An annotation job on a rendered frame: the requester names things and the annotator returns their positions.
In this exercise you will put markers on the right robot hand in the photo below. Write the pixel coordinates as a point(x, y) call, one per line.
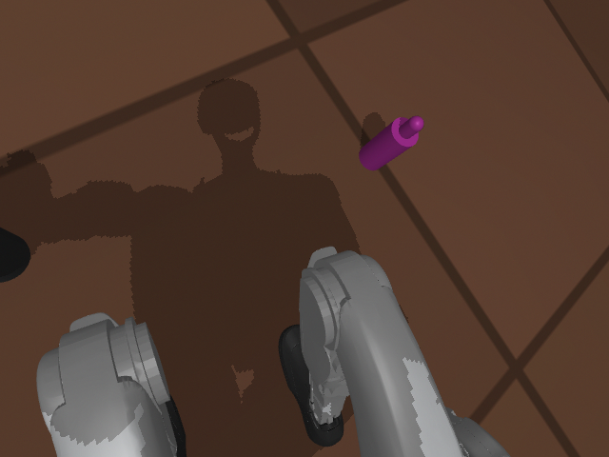
point(474, 440)

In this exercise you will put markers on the right robot foot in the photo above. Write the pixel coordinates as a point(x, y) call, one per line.
point(297, 378)

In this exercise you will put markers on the left robot foot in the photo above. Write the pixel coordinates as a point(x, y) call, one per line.
point(177, 427)

